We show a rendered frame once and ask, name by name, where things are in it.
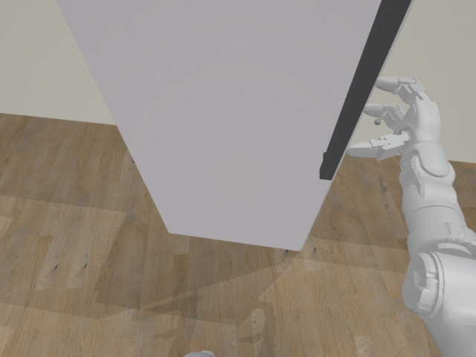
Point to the right robot upper arm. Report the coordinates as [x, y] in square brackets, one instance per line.
[441, 289]

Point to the right robot hand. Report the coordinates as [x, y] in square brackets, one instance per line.
[421, 122]

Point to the fridge door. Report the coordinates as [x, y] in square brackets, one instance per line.
[226, 106]

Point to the handle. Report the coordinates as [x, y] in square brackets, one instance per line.
[382, 34]

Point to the robot right forearm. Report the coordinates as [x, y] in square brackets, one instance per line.
[433, 216]

